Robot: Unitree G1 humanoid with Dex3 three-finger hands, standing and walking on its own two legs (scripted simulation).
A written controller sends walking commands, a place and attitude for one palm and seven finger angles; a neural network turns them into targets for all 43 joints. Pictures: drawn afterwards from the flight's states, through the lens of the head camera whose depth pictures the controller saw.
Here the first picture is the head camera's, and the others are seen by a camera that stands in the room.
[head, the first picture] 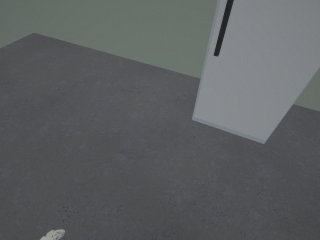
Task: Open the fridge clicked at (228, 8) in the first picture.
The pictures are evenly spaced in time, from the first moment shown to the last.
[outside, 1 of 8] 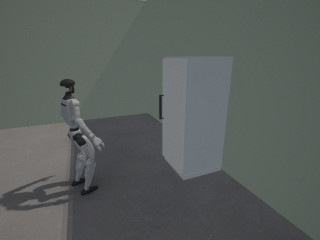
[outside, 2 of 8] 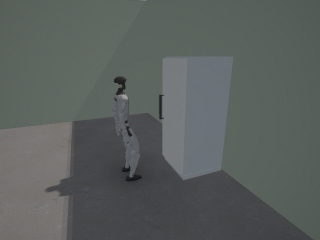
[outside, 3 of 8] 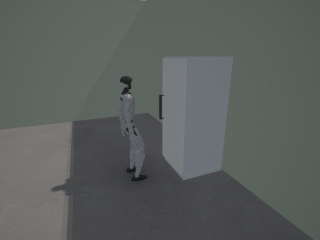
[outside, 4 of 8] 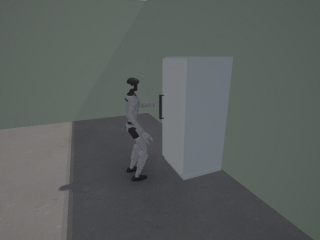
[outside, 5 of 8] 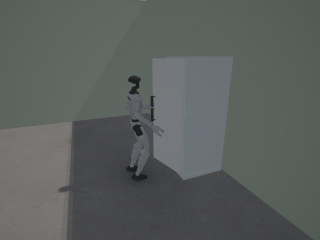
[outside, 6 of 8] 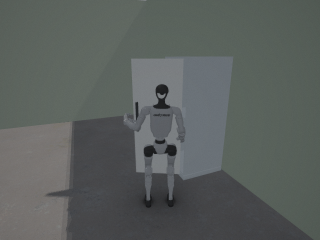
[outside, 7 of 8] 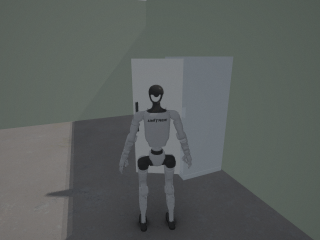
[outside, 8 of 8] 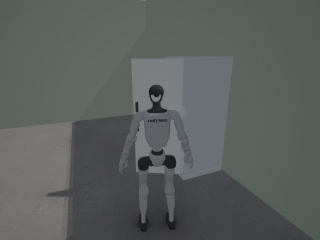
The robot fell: no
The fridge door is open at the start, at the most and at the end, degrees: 0 67 63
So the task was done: yes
